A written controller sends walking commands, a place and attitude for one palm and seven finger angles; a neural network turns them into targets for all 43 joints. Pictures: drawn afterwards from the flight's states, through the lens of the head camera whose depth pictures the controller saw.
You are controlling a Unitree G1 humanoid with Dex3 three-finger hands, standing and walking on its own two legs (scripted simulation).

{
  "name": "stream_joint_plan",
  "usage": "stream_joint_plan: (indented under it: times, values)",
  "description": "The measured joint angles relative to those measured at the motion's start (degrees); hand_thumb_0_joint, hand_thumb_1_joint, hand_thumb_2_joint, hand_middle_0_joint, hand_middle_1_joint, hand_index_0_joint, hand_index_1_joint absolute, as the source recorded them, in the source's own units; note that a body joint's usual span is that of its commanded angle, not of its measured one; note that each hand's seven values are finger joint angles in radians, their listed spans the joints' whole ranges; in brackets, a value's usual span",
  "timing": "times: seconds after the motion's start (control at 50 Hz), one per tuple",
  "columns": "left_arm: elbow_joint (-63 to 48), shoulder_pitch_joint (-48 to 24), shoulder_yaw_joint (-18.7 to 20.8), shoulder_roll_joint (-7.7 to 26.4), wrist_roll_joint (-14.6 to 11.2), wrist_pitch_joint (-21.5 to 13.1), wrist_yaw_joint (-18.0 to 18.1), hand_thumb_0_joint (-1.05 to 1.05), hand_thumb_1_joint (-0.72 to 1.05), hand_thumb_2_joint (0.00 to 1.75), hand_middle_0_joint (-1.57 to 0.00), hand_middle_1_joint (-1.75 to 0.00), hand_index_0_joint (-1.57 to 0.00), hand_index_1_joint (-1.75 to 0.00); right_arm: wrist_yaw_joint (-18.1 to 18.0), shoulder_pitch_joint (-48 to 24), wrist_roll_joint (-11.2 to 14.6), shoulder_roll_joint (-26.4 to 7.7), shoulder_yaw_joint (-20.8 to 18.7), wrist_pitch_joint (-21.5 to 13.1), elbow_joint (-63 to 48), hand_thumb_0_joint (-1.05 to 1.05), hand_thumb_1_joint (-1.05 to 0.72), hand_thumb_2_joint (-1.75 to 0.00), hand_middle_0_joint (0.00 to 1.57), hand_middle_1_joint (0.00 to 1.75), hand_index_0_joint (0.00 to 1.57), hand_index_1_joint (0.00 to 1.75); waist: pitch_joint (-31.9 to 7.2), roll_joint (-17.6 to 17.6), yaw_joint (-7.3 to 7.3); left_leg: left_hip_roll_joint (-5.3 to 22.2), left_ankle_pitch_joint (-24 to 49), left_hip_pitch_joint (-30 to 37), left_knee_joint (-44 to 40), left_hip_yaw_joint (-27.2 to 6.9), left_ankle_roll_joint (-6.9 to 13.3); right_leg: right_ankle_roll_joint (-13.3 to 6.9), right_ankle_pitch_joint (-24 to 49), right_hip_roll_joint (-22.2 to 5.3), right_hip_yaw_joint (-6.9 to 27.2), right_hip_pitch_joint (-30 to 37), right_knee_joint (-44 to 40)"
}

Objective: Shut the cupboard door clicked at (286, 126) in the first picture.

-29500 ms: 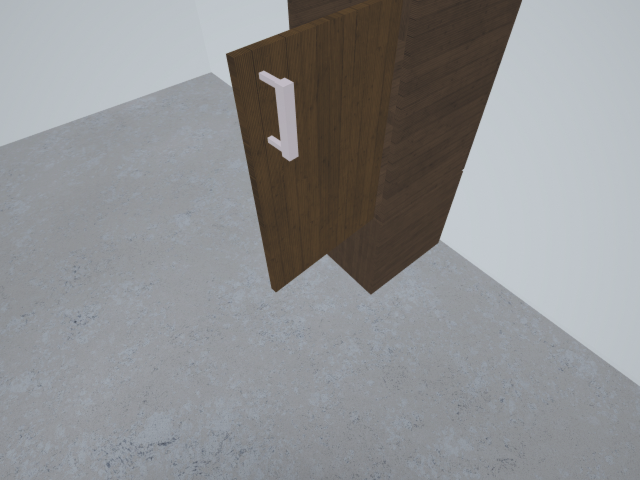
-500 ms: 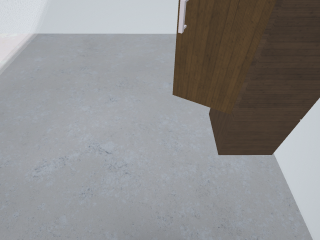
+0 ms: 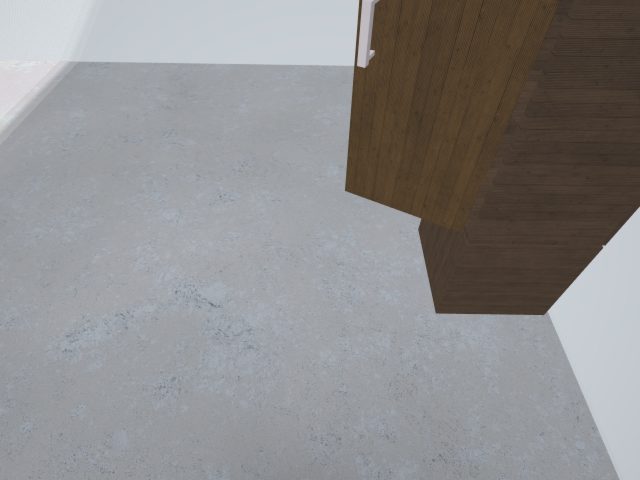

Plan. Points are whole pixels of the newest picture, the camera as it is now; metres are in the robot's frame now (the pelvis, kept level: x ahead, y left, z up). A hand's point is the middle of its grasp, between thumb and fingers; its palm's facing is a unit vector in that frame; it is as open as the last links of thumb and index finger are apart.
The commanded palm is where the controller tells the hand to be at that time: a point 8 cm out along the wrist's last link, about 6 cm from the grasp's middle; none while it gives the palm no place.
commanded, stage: walk to a spot facing it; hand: left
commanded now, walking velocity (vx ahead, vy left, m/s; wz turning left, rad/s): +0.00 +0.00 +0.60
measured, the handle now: (369, 30) +0.94 -0.06 +0.15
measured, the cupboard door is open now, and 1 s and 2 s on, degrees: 62 62 62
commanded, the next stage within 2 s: turn to face it in 1.00 s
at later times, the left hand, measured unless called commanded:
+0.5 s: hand out of the picture +0.08 +0.24 -0.16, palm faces +0.26 -0.94 -0.24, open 7.4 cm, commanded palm none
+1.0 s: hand out of the picture +0.02 +0.14 -0.16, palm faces +0.63 -0.74 -0.25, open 7.4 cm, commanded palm none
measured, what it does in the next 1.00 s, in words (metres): walks ahead, turning left: right foot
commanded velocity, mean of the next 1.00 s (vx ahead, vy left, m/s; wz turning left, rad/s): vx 0.12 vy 0.00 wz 0.59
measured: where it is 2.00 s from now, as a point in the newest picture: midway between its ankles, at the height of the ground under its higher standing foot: outside the picture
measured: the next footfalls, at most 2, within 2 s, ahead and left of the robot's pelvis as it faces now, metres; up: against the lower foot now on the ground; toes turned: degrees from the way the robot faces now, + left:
right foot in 0.66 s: +0.17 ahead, -0.11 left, +0.00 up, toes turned +25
left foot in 1.10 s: +0.15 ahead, +0.15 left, +0.00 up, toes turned +48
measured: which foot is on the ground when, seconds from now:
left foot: down 0.00-0.66, up 0.68-1.00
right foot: down 0.00-0.24, up 0.26-0.64, down 0.66-1.00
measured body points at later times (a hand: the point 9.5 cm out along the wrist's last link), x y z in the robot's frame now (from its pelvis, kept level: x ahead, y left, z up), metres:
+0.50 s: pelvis +0.02 +0.01 +0.00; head +0.07 +0.02 +0.45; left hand +0.07 +0.29 -0.14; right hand +0.10 -0.23 -0.15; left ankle +0.03 +0.10 -0.74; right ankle +0.04 -0.15 -0.68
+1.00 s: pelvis +0.14 +0.00 +0.00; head +0.20 +0.03 +0.44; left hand -0.01 +0.18 -0.14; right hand +0.38 -0.15 -0.15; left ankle +0.10 +0.14 -0.69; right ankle +0.13 -0.13 -0.74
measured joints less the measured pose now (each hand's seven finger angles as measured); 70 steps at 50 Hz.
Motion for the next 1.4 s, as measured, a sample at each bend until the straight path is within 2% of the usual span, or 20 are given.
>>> stream_joint_plan:
  times: [0.12,0.2,0.24,0.3,0.34,0.38,0.54,0.66,0.72,0.76,0.82,0.96,1.04,1.08,1.1,1.12,1.16,1.2,1.28,1.4]
  values:
    - [-2.4,-1.0,1.6,0.6,0.3,0.9,0.0,0.00,0.91,0.90,-0.20,-0.30,-0.20,-0.30,0.7,0.6,-0.1,-0.1,-0.8,1.2,-1.6,0.00,-0.91,-0.90,0.20,0.30,0.19,0.30,0.9,0.5,-0.46,-0.4,-2.6,-4.3,6.8,-2.5,0.0,-0.2,-3.0,-0.3,-2.8,-2.0,4.7]
    - [-4.6,-1.7,2.6,1.7,0.9,1.4,0.0,0.00,0.91,0.90,-0.20,-0.30,-0.20,-0.30,1.3,0.9,-0.3,-0.6,-1.8,2.5,-3.4,0.00,-0.91,-0.90,0.20,0.30,0.20,0.30,2.3,0.3,-0.95,0.6,-7.6,-7.7,15.3,-0.4,-0.5,0.3,-6.7,-1.2,-6.0,-2.4,9.8]
    - [-5.5,-2.2,3.1,2.6,0.8,1.7,-0.2,0.00,0.91,0.90,-0.20,-0.30,-0.20,-0.30,1.6,0.9,-0.5,-0.7,-2.0,2.5,-4.6,0.00,-0.91,-0.90,0.20,0.30,0.20,0.30,2.8,-1.2,-0.95,-0.4,-7.4,-7.7,15.5,0.6,1.1,1.1,-9.3,-3.2,-6.9,-3.4,14.1]
    - [-6.9,-3.9,3.5,3.5,0.5,3.1,-0.6,0.00,0.91,0.90,-0.20,-0.30,-0.20,-0.30,1.5,0.2,-1.3,-1.6,-2.1,1.4,-6.9,0.00,-0.91,-0.90,0.20,0.30,0.20,0.30,2.9,-1.5,-1.14,-1.9,-7.6,-8.9,15.6,0.3,3.4,1.6,-13.5,-2.6,-1.8,-10.9,29.4]
    - [-7.9,-5.4,3.7,4.1,0.8,3.4,-1.1,0.00,0.91,0.90,-0.20,-0.30,-0.20,-0.30,1.2,0.2,-1.4,-2.2,-2.1,0.8,-8.0,0.00,-0.91,-0.90,0.20,0.30,0.20,0.30,2.4,-1.1,-1.49,-2.7,-5.7,-8.6,12.6,-0.7,3.4,1.7,-11.0,-1.3,1.7,-16.1,37.3]
    - [-9.2,-7.1,3.9,4.8,1.0,2.9,-1.7,0.00,0.91,0.90,-0.20,-0.30,-0.20,-0.30,1.0,0.4,-1.5,-2.6,-2.1,0.1,-8.7,0.00,-0.91,-0.90,0.20,0.30,0.20,0.30,1.9,-0.7,-1.58,-3.6,-3.3,-7.8,8.6,-2.0,3.4,2.1,-7.1,-0.9,3.9,-19.8,40.0]
    - [-14.7,-12.1,3.9,6.5,1.4,1.4,-2.8,0.00,0.91,0.90,-0.20,-0.30,-0.20,-0.30,1.3,1.4,-1.3,-4.2,-2.4,-0.6,-10.0,0.00,-0.91,-0.90,0.20,0.30,0.20,0.30,0.4,1.3,-2.44,-4.6,1.5,-4.7,-0.6,-9.4,2.5,4.0,-2.7,-0.3,6.7,-24.0,29.5]
    - [-17.3,-12.3,3.2,6.8,1.4,0.4,-3.3,0.00,0.91,0.90,-0.20,-0.30,-0.20,-0.30,1.8,2.2,-1.0,-5.4,-3.5,0.6,-10.3,0.00,-0.91,-0.90,0.20,0.30,0.20,0.30,-0.2,2.0,-2.54,-5.4,-3.8,-5.6,5.4,-13.9,0.6,3.5,-2.0,1.4,6.4,-16.5,9.4]
    - [-17.4,-10.5,3.0,5.9,1.5,-0.4,-2.3,0.00,0.91,0.90,-0.20,-0.30,-0.20,-0.30,2.0,0.9,-1.0,-6.3,-4.5,1.8,-9.8,0.00,-0.91,-0.90,0.20,0.30,0.20,0.30,0.2,1.9,-1.54,-5.6,-15.0,-12.7,25.2,-10.9,-0.2,0.0,3.5,0.9,4.9,-15.2,9.1]
    - [-16.3,-8.2,2.9,4.9,1.3,-0.3,-1.7,0.00,0.91,0.90,-0.20,-0.30,-0.20,-0.30,2.5,-0.2,-1.3,-7.0,-4.9,2.3,-10.1,0.01,-0.91,-0.90,0.20,0.30,0.20,0.30,0.4,1.9,-1.46,-4.4,-13.5,-16.9,36.1,-7.7,-1.1,-0.9,2.7,0.0,3.8,-12.8,7.4]
    - [-14.0,-5.2,2.7,3.8,1.0,-0.4,-1.4,0.00,0.91,0.90,-0.20,-0.30,-0.20,-0.30,3.2,-1.7,-1.0,-7.4,-5.0,2.1,-11.2,0.01,-0.91,-0.90,0.20,0.30,0.19,0.30,1.0,1.4,-1.87,-1.8,-9.1,-20.5,41.4,-4.9,-2.5,-1.0,2.8,-1.5,1.2,-8.6,3.2]
    - [-11.7,-0.2,2.1,2.8,1.1,-0.8,-1.0,0.00,0.91,0.90,-0.20,-0.30,-0.20,-0.30,3.8,-7.0,-0.6,-6.6,-3.9,3.1,-12.6,0.00,-0.91,-0.90,0.20,0.30,0.19,0.30,4.5,-0.2,-0.03,0.9,-7.8,-19.9,31.4,-1.3,-2.9,-0.3,-0.9,-3.9,-5.7,-3.1,2.2]
    - [-11.2,2.1,2.3,3.3,1.2,-0.2,-1.0,0.00,0.91,0.90,-0.21,-0.30,-0.20,-0.30,4.1,-10.6,-0.5,-5.7,-3.0,2.8,-14.1,0.00,-0.91,-0.90,0.20,0.30,0.19,0.30,6.1,-1.6,1.62,-0.4,-8.3,-15.2,19.5,1.9,-1.6,0.8,-5.2,-5.5,-8.9,-2.3,6.4]
    - [-11.1,3.5,2.4,3.8,1.0,0.1,-1.2,0.00,0.91,0.90,-0.21,-0.30,-0.20,-0.30,4.2,-11.6,-0.7,-5.7,-2.5,1.8,-15.5,0.00,-0.91,-0.90,0.20,0.30,0.19,0.30,6.1,-1.9,1.97,-1.3,-2.2,-10.7,11.5,3.4,-0.2,1.6,-8.2,-6.8,-9.9,-3.8,13.1]
    - [-11.2,4.3,2.5,3.9,0.7,0.4,-1.3,0.00,0.91,0.90,-0.21,-0.30,-0.20,-0.30,4.2,-11.7,-0.9,-6.2,-2.3,1.1,-16.5,0.00,-0.91,-0.90,0.20,0.30,0.19,0.30,5.5,-0.9,2.01,-0.9,0.7,-9.5,9.8,2.9,2.5,2.4,-8.8,-6.7,-9.4,-6.8,20.3]
    - [-11.2,3.8,2.5,4.7,0.5,1.1,-1.3,0.00,0.91,0.90,-0.21,-0.30,-0.20,-0.30,4.0,-12.2,-0.8,-5.9,-2.3,0.6,-17.0,0.00,-0.91,-0.90,0.20,0.30,0.19,0.30,5.8,-1.4,2.10,-1.4,-1.7,-10.3,12.0,2.5,3.8,2.9,-11.0,-6.9,-6.7,-10.3,28.6]
    - [-11.2,2.0,2.9,5.9,0.4,2.4,-0.6,0.00,0.91,0.90,-0.21,-0.30,-0.20,-0.30,3.2,-12.8,-0.5,-5.2,-1.6,0.1,-17.3,0.00,-0.91,-0.90,0.20,0.30,0.19,0.30,6.4,-2.7,3.16,-1.8,-5.7,-10.0,14.3,2.4,3.8,3.5,-13.5,-5.6,-0.4,-16.3,40.4]
    - [-11.0,-0.1,3.2,6.3,0.5,3.0,-0.3,0.01,0.91,0.90,-0.20,-0.30,-0.20,-0.30,2.1,-12.9,-0.6,-4.6,-1.1,-0.1,-17.1,0.00,-0.91,-0.90,0.20,0.30,0.20,0.30,6.1,-2.8,3.59,-1.8,-6.4,-8.5,13.0,2.0,2.9,3.9,-12.5,-4.6,3.0,-20.2,43.9]
    - [-10.9,-3.0,2.7,5.9,0.8,2.9,-0.7,0.00,0.91,0.90,-0.20,-0.30,-0.20,-0.30,1.1,-12.5,-0.7,-2.8,-0.3,-0.2,-15.1,0.00,-0.91,-0.90,0.20,0.30,0.20,0.30,4.5,-2.0,3.81,-1.0,-5.1,-4.2,8.1,1.8,2.2,3.6,-8.3,-3.8,5.9,-22.1,35.5]
    - [-11.2,-3.2,2.2,4.0,1.2,2.4,-2.0,0.00,0.91,0.90,-0.20,-0.30,-0.20,-0.30,1.5,-10.5,-0.5,-0.5,-0.2,1.3,-12.2,0.00,-0.91,-0.90,0.20,0.30,0.20,0.30,2.3,0.0,3.66,2.2,-8.3,-0.9,8.9,4.3,0.1,3.0,2.1,-1.1,4.2,-16.8,16.1]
